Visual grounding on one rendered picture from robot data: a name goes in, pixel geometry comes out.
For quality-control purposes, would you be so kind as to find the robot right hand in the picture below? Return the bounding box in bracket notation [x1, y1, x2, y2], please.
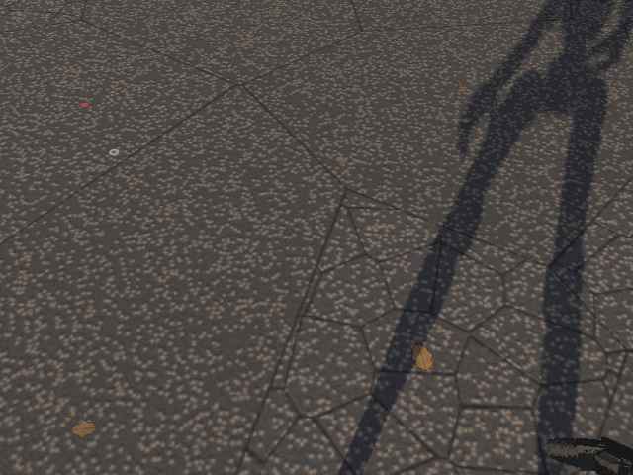
[546, 437, 633, 475]

